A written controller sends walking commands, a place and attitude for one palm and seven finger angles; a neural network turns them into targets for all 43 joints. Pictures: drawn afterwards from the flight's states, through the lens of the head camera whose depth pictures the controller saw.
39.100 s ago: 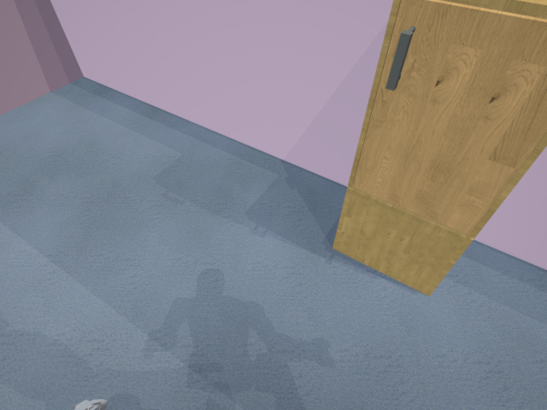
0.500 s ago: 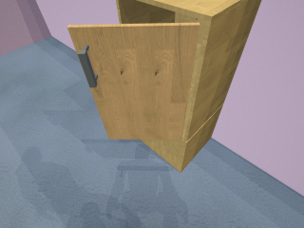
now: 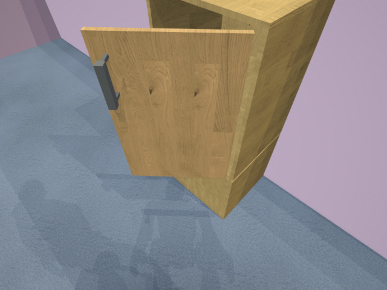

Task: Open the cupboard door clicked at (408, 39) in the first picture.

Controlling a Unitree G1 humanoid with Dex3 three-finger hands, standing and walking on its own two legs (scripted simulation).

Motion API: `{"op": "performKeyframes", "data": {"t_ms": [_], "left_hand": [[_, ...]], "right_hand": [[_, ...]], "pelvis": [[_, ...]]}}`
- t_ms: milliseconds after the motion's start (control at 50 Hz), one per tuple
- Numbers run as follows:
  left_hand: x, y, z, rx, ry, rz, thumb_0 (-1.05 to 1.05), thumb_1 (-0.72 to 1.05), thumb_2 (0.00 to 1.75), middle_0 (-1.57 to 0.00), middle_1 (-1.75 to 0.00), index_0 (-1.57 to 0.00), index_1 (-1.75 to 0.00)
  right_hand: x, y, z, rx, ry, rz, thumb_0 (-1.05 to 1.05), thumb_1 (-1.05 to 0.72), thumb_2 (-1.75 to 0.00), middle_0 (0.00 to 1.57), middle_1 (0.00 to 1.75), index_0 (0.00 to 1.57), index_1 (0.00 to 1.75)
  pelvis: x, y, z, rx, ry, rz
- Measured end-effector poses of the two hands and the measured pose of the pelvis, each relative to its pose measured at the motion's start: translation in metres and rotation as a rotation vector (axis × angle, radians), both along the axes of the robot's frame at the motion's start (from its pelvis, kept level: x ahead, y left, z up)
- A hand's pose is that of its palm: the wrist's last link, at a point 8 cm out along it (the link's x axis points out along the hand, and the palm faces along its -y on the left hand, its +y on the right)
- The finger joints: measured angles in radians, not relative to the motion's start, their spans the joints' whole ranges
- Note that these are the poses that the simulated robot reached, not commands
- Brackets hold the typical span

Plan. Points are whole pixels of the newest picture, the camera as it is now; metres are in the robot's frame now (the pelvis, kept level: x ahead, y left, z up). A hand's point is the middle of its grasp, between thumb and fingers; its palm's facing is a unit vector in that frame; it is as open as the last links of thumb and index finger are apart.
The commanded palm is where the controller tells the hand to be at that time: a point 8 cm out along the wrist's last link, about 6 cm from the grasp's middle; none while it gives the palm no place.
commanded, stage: look again from close up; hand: left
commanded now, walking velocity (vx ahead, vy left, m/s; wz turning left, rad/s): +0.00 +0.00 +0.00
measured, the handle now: (109, 82) +0.56 +0.26 +0.13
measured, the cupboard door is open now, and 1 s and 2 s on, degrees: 41 41 41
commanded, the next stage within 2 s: raise the hand with hooked fingers in 0.24 s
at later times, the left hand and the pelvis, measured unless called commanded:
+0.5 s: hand (101, 269) +0.17 +0.20 -0.04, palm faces +0.29 -0.95 -0.12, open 7.5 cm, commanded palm +0.10 +0.25 -0.05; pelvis -0.01 +0.00 -0.01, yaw +3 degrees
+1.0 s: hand (82, 258) +0.17 +0.22 +0.02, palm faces +0.03 -1.00 -0.07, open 10.0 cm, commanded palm +0.14 +0.28 +0.02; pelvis -0.05 +0.00 -0.05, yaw +4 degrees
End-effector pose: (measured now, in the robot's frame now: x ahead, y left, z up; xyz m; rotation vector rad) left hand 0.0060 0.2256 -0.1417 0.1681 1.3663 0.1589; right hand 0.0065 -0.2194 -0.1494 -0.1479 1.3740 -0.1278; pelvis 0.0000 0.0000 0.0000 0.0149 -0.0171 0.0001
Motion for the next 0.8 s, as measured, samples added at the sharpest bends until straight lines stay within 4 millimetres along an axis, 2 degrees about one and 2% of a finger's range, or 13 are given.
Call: {"op": "performKeyframes", "data": {"t_ms": [180,360,380,400,500,560,600,660,740,800], "left_hand": [[0.009,0.003,0.002,0.008,-0.023,-0.004,0.01,0.91,0.90,-0.20,-0.30,-0.21,-0.30],[0.014,0.008,0.004,0.029,-0.038,-0.005,0.01,0.90,0.90,-0.20,-0.30,-0.21,-0.30],[0.023,0.009,0.010,0.022,-0.097,0.049,0.01,0.90,0.90,-0.20,-0.30,-0.21,-0.30],[0.040,0.012,0.023,0.030,-0.228,0.079,0.02,0.90,0.90,-0.20,-0.31,-0.21,-0.30],[0.126,0.020,0.118,0.052,-0.915,0.104,0.02,0.86,0.88,-0.21,-0.33,-0.21,-0.32],[0.153,0.020,0.149,0.000,-1.223,0.024,0.02,0.82,0.86,-0.21,-0.36,-0.21,-0.35],[0.154,0.016,0.154,-0.048,-1.361,-0.073,0.01,0.78,0.85,-0.21,-0.38,-0.21,-0.38],[0.141,0.012,0.141,-0.119,-1.406,-0.190,0.01,0.72,0.82,-0.21,-0.42,-0.22,-0.41],[0.114,0.019,0.114,-0.158,-1.308,-0.128,0.01,0.63,0.79,-0.23,-0.48,-0.23,-0.47],[0.103,0.028,0.115,-0.104,-1.292,-0.074,0.02,0.56,0.76,-0.23,-0.52,-0.23,-0.52]], "right_hand": [[0.015,-0.009,0.003,-0.016,-0.030,0.009,0.01,-0.91,-0.89,0.20,0.30,0.20,0.30],[0.020,-0.014,0.004,-0.024,-0.036,0.017,0.01,-0.91,-0.89,0.20,0.30,0.20,0.30],[0.023,-0.015,0.005,-0.029,-0.069,0.012,0.01,-0.91,-0.89,0.20,0.30,0.20,0.30],[0.030,-0.017,0.009,-0.045,-0.132,0.017,0.01,-0.91,-0.89,0.20,0.30,0.20,0.30],[0.079,-0.023,0.027,-0.079,-0.472,0.044,0.01,-0.90,-0.89,0.20,0.30,0.20,0.30],[0.112,-0.027,0.038,-0.086,-0.640,0.076,0.01,-0.90,-0.89,0.20,0.30,0.20,0.30],[0.133,-0.029,0.045,-0.089,-0.741,0.106,0.01,-0.90,-0.89,0.20,0.30,0.20,0.30],[0.157,-0.029,0.053,-0.094,-0.860,0.149,0.01,-0.90,-0.89,0.20,0.30,0.20,0.30],[0.176,-0.022,0.058,-0.103,-0.937,0.187,0.01,-0.90,-0.89,0.20,0.30,0.20,0.30],[0.177,-0.010,0.056,-0.095,-0.934,0.216,0.01,-0.90,-0.89,0.20,0.30,0.20,0.30]], "pelvis": [[0.002,-0.003,0.001,-0.002,0.000,0.000],[0.001,-0.003,0.001,-0.007,0.004,0.002],[0.000,-0.002,0.000,-0.012,0.006,0.001],[-0.001,-0.001,-0.001,-0.010,0.006,0.000],[-0.011,0.003,-0.008,-0.004,0.038,0.046],[-0.022,0.002,-0.021,0.001,0.095,0.037],[-0.029,0.000,-0.033,0.004,0.132,0.030],[-0.039,-0.001,-0.052,0.003,0.160,0.026],[-0.045,0.000,-0.065,-0.005,0.170,0.038],[-0.047,0.000,-0.067,-0.023,0.162,0.052]]}}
